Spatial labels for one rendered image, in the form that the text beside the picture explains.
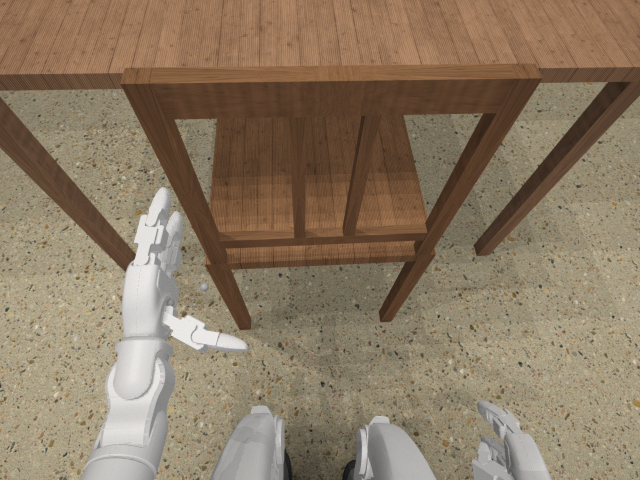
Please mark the robot left hand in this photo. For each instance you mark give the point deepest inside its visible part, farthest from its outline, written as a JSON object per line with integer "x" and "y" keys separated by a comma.
{"x": 149, "y": 284}

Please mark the robot thigh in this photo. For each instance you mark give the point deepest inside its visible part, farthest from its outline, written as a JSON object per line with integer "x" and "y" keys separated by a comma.
{"x": 385, "y": 452}
{"x": 255, "y": 445}

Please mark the table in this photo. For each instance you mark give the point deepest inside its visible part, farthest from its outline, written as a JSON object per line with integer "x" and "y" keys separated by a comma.
{"x": 86, "y": 44}

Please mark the robot left forearm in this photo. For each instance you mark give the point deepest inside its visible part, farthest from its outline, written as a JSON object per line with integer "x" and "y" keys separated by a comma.
{"x": 138, "y": 387}

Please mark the robot right thigh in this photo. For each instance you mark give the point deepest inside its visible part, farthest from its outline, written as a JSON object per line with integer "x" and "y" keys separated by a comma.
{"x": 385, "y": 452}

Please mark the robot left thigh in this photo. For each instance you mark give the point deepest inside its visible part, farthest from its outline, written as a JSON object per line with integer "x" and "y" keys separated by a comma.
{"x": 255, "y": 445}

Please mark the chair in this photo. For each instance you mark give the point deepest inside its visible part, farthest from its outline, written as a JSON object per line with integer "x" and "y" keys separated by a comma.
{"x": 313, "y": 165}

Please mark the robot right hand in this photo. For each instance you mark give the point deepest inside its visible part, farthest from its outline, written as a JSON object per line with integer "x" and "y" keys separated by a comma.
{"x": 518, "y": 459}

